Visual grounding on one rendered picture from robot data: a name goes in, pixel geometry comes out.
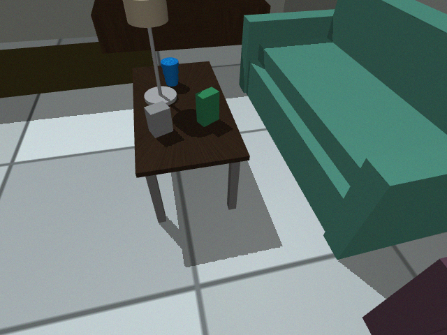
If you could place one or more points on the sofa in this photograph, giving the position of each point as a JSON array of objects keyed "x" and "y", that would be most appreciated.
[{"x": 355, "y": 99}]

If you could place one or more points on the desk lamp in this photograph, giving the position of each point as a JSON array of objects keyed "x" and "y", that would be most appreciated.
[{"x": 148, "y": 14}]

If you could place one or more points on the armchair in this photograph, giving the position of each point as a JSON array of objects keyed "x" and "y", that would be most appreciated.
[{"x": 418, "y": 308}]

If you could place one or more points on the coffee table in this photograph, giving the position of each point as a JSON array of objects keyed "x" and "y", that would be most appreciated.
[{"x": 190, "y": 145}]

